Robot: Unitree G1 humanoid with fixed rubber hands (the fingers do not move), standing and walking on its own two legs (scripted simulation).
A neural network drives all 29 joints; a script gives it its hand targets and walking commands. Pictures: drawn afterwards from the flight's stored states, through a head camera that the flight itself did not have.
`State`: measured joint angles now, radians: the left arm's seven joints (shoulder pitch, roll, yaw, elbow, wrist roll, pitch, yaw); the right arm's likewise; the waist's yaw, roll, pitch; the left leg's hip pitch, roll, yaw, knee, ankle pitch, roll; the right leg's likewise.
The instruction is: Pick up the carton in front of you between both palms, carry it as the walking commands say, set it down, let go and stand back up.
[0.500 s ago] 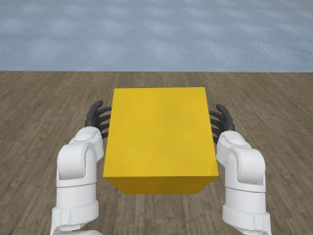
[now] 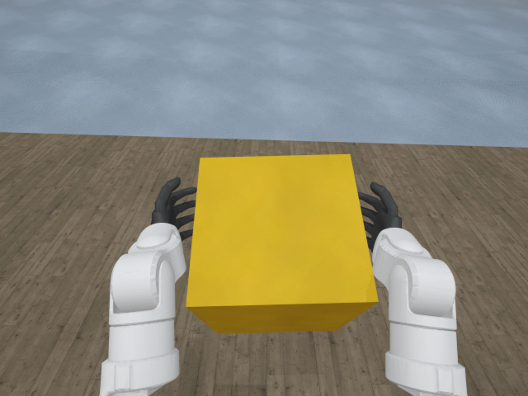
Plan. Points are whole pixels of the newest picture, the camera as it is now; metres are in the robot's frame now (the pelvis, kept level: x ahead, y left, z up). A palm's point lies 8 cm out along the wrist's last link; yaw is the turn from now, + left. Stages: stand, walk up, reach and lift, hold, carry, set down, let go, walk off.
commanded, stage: carry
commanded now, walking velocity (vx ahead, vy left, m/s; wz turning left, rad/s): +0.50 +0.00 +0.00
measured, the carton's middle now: (276, 254) +0.33 -0.01 +0.05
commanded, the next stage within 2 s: none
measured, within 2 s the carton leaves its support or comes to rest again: neither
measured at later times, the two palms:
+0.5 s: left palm (196, 130) +0.66 +0.16 +0.05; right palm (329, 137) +0.64 -0.14 +0.05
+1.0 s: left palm (217, 94) +0.93 +0.14 +0.00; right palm (317, 96) +0.94 -0.16 +0.00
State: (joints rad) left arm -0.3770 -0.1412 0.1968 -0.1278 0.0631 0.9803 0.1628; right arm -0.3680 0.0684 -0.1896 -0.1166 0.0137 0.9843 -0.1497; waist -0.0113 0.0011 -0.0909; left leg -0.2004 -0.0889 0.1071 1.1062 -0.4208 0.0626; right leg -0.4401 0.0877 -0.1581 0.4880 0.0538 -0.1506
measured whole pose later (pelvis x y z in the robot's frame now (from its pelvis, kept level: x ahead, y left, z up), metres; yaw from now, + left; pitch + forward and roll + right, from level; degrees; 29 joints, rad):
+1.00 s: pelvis +0.61 -0.01 -0.11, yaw -1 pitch +3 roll +0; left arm -0.40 -0.12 0.19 -0.09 0.04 1.01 0.18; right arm -0.42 0.07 -0.19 -0.06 0.01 1.02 -0.16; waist 0.02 0.01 -0.05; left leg -0.39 -0.06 0.02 1.21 -0.57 0.04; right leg -0.48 0.07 -0.13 0.59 -0.03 -0.15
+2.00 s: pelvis +0.67 +0.04 -0.09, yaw -2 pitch +2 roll +1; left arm -0.43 -0.12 0.25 0.01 0.06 1.06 0.15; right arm -0.41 0.12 -0.24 0.01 -0.05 1.06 -0.16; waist 0.01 -0.01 -0.14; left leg -0.30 -0.02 0.07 0.61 -0.18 0.05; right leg -0.34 0.00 -0.08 0.53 -0.06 -0.06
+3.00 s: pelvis +0.65 +0.05 -0.09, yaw -1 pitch +2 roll +0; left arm -0.45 -0.12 0.26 -0.01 0.06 1.08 0.14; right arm -0.44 0.12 -0.24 -0.01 -0.06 1.08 -0.16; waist 0.00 -0.01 -0.11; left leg -0.33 -0.03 0.09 0.61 -0.15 0.07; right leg -0.37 -0.02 -0.08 0.53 -0.03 -0.05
